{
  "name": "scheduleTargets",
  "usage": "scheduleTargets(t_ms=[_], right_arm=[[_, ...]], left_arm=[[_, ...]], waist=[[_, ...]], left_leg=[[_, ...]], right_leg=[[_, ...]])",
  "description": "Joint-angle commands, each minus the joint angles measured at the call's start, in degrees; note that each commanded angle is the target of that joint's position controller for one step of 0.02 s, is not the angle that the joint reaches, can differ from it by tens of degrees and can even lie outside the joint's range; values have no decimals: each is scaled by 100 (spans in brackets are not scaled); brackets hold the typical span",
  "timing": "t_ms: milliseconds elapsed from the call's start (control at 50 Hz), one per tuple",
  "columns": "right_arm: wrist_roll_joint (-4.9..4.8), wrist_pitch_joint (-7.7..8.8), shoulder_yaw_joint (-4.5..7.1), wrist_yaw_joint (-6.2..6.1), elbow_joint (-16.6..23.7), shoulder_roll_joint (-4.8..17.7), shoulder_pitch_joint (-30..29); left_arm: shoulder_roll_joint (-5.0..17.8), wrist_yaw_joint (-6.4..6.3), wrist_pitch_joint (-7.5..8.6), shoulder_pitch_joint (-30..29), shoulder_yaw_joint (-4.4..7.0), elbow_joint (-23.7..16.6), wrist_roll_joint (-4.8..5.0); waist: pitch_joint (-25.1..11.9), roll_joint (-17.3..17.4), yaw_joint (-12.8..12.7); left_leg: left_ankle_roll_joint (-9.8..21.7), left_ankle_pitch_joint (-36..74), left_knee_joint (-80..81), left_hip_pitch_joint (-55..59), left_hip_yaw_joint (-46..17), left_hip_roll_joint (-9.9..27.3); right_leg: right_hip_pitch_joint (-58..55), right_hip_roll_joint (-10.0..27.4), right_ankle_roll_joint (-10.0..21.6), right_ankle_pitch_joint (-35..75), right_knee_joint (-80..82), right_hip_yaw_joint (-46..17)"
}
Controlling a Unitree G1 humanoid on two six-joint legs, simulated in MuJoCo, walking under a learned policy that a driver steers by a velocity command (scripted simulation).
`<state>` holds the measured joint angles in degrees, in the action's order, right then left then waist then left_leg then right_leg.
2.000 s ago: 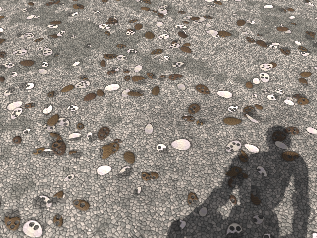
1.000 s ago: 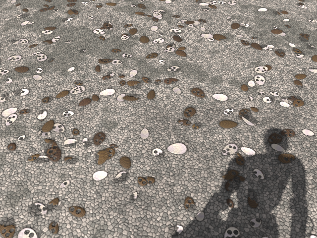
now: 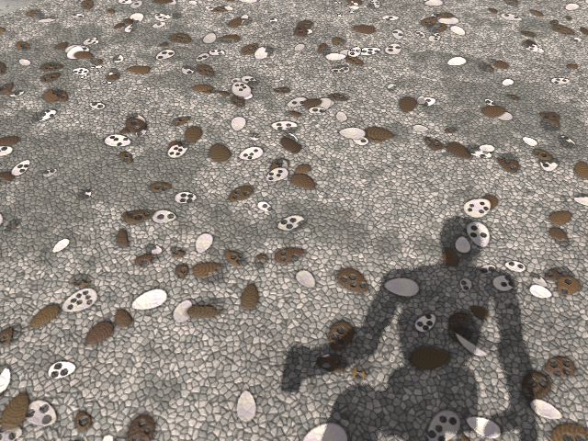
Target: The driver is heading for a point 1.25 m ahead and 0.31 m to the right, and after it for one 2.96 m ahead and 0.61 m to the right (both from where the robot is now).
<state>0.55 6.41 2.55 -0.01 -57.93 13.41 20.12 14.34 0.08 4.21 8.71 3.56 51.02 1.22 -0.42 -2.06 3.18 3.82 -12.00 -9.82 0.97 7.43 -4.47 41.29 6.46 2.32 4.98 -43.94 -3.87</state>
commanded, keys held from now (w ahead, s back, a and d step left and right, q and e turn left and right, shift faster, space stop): w+e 0.62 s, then w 0.38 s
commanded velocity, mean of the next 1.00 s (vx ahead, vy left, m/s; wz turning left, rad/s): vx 0.50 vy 0.00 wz -0.43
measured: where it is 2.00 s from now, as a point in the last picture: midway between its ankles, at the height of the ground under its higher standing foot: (411, 234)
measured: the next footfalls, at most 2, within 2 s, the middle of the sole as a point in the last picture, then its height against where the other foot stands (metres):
right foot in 0.20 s outside the picture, level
left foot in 0.68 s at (299, 402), level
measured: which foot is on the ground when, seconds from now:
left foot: down 0.00-0.18, up 0.20-0.66, down 0.68-1.00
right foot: up 0.00-0.18, down 0.20-0.70, up 0.72-1.00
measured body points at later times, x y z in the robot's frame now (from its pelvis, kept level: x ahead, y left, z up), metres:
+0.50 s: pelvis +0.29 -0.07 +0.00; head +0.32 -0.09 +0.45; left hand +0.42 +0.19 -0.11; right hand +0.42 -0.37 -0.09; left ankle +0.50 +0.08 -0.68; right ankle +0.25 -0.13 -0.74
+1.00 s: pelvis +0.57 -0.11 +0.00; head +0.60 -0.11 +0.45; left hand +0.85 +0.03 -0.09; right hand +0.45 -0.36 -0.12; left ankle +0.58 +0.00 -0.74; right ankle +0.62 -0.32 -0.69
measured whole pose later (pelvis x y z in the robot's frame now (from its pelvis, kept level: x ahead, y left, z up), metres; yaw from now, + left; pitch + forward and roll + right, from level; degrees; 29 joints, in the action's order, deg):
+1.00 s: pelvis +0.57 -0.11 +0.00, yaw -26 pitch +2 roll +1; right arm -0.7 5.4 3.3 1.0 -50.1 15.0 21.6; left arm 15.6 0.3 3.9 8.6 2.9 39.3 0.5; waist 0.4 -2.5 4.9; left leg 2.0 -11.3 -14.9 -5.8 1.5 -2.5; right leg 37.1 5.5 0.7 -5.8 -43.8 -2.7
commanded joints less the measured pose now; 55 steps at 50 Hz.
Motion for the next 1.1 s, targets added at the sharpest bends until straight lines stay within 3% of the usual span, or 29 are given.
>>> scheduleTargets(t_ms=[20, 80, 120, 160, 180, 200, 220, 240, 260, 280, 300, 320, 380, 420, 500, 600, 640, 660, 680, 700, 720, 740, 760, 780, 800, 860, 960, 1040, 1100], right_arm=[[-37, 29, 144, -76, 218, 850, 80], [-64, -113, 168, -89, 149, 904, 295], [-82, -212, 201, -121, 221, 1027, 163], [-65, -303, 247, -177, 356, 1197, -12], [-71, -345, 244, -199, 438, 1224, -153], [-56, -308, 204, -214, 589, 1185, -189], [110, -112, -89, -62, 836, 229, 431], [-111, 181, -29, 43, 934, 642, 11], [-313, 331, 65, 91, 1144, 955, -616], [-288, 382, 47, 72, 1222, 925, -839], [-169, 354, 93, 25, 1185, 919, -897], [-104, 266, 149, 5, 1190, 960, -790], [17, 51, 155, -19, 1322, 739, -716], [47, 3, 130, -53, 1513, 657, -1174], [-14, 37, 70, -11, 1795, 505, -2039], [-101, 140, 168, 91, 2045, 829, -2374], [-107, 208, 229, 113, 1974, 947, -2005], [-58, 239, 293, 97, 1836, 1042, -1510], [48, 266, 361, 70, 1740, 1253, -775], [125, 226, 494, 47, 1605, 1730, 58], [-42, 151, 513, 117, 1326, 1622, 452], [-130, 132, 380, 122, 1447, 1122, 162], [-101, 81, 303, 113, 1526, 922, -221], [-43, 46, 246, 125, 1544, 822, -506], [-3, 42, 201, 125, 1533, 716, -662], [-44, 73, 205, 133, 1425, 772, -616], [-135, 13, 281, 75, 1249, 1105, -323], [-201, -79, 271, 69, 1057, 1192, 108], [-225, -168, 281, 59, 946, 1267, 252]], left_arm=[[126, 113, 68, -681, -38, -518, -7], [108, 252, 76, -1079, -71, -819, 7], [191, 345, 85, -1066, -40, -982, 20], [471, 384, 63, -441, 106, -967, 27], [752, 367, 55, 412, 263, -786, 42], [1244, 265, 11, 1394, 474, -600, 19], [1842, 197, 0, 1621, 584, -588, 13], [1429, 172, 23, 1828, 458, -632, -44], [1086, 147, 49, 1585, 372, -636, -86], [880, 143, 70, 1126, 307, -750, -56], [708, 158, 71, 693, 250, -886, -60], [588, 148, 72, 462, 196, -985, -107], [797, 82, 78, 480, 240, -1043, -57], [981, -2, 71, 669, 295, -1030, -39], [1015, -72, -4, 1025, 310, -983, 8], [963, -113, -78, 1287, 305, -926, 41], [956, -140, -120, 1165, 305, -972, 3], [812, -136, -127, 1125, 254, -999, -20], [529, -108, -105, 1093, 138, -1069, -79], [204, -102, -46, 1814, 32, -1104, -22], [344, -99, -3, 2185, 2, -1059, 105], [868, -98, -3, 1693, 114, -1031, 147], [964, -99, -21, 1080, 133, -1159, 75], [892, -89, -15, 735, 127, -1263, -28], [801, -70, -12, 666, 137, -1298, -75], [484, -29, -30, 802, 70, -1277, -55], [283, 17, 45, -42, -50, -1536, -89], [316, 102, 80, -714, -56, -1721, -12], [420, 176, 111, -1000, -28, -1881, 13]], waist=[[617, 353, 85], [700, 323, 183], [581, 456, 32], [21, 769, -380], [-447, 763, -847], [-1015, 366, -1288], [-1673, -1137, -712], [-2327, -751, -983], [-1481, -525, -1061], [-955, 31, -824], [-557, 391, -556], [-416, 368, -338], [-185, 196, -135], [-23, 101, -243], [37, -203, -603], [0, -384, -650], [-81, -555, -424], [-322, -544, -194], [-968, -302, 139], [-1856, 969, 78], [-2008, 2113, 58], [-1163, 1273, 179], [-547, 729, 170], [-118, 489, 44], [37, 555, -124], [14, 791, -291], [93, 633, -67], [229, 673, 185], [321, 737, 168]], left_leg=[[589, 1548, 480, -252, -308, 1712], [544, 2117, 69, 541, -138, 1945], [440, 3472, -458, 779, 32, 2022], [302, 5590, -1602, 764, 230, 1995], [159, 5828, -2731, 401, 363, 1831], [-67, 4492, -4385, -897, 373, 1597], [-442, -1006, -6595, -3600, 19, 394], [-350, -2029, -7409, -4431, -1254, 145], [-172, -1538, -7284, -4936, -1423, 528], [-113, -1040, -6757, -4756, -1369, 799], [-166, -825, -6231, -4365, -1290, 965], [-224, -699, -5936, -3921, -1305, 1091], [-516, -445, -5112, -3566, -1142, 1118], [-678, 189, -4285, -3633, -1035, 1014], [-677, 1672, -2512, -3142, -952, 614], [-510, 1364, -1767, -2906, -1209, 473], [-336, 961, -1620, -2499, -1127, 467], [-172, 1006, -1430, -1803, -1018, 471], [161, 992, -1612, -543, -1491, 1071], [1020, 564, -1623, 1629, -3458, 2287], [1443, -924, -899, 2132, -5379, 2896], [1180, -1792, -707, 1496, -4961, 2665], [946, -1479, -649, 691, -4095, 2420], [900, -827, -484, -86, -3519, 2181], [848, -323, -349, -536, -3110, 1977], [908, 635, -39, -984, -2351, 1702], [853, 1399, 158, -945, -1572, 1590], [727, 1300, 42, -742, -1369, 1617], [625, 1442, -201, -285, -1484, 1860]], right_leg=[[33, -90, 35, 345, 579, 236], [361, -172, 143, -233, 866, 449], [62, -362, 296, -830, 974, 740], [-1046, -801, 521, -1352, 876, 1114], [-2239, -1036, 708, -1141, 1162, 1145], [-4033, -552, 1044, -1092, 1395, 146], [-6284, 1050, 2161, -1565, 1661, -3038], [-6809, 1417, 2415, -1952, 2567, -4530], [-6323, 1147, 1995, -1622, 2627, -3549], [-5398, 882, 1758, -1107, 2667, -2727], [-4464, 651, 1607, -493, 2777, -2170], [-3854, 475, 1547, -146, 2931, -1830], [-2985, 281, 1579, 348, 3184, -1394], [-2715, 110, 1488, 355, 3244, -1135], [-2539, -237, 1067, -369, 3054, -922], [-3270, 97, 908, -933, 2444, -1725], [-3484, 175, 820, -702, 2071, -1921], [-3459, -32, 694, -290, 1625, -1797], [-3036, -314, 508, -392, 476, -1462], [-1290, -1063, 69, -1821, -1463, -759], [27, -1141, -61, -3901, -2636, -606], [484, -827, -50, -3541, -3111, -818], [478, -607, -45, -3070, -3093, -578], [314, -445, -37, -2755, -2768, -447], [70, -253, -19, -2524, -2406, -400], [-352, -95, -65, -2234, -1734, -85], [-476, -73, -173, -916, 19, 171], [-808, -280, -185, -377, 916, 349], [-847, -369, -19, -793, 1288, 370]])
Keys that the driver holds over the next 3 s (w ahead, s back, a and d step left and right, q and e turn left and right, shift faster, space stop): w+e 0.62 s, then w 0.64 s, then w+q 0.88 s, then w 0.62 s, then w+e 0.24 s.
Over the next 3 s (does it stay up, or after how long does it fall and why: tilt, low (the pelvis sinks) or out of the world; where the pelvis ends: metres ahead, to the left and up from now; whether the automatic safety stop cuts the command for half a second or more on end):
stays up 1.58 -0.29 0.00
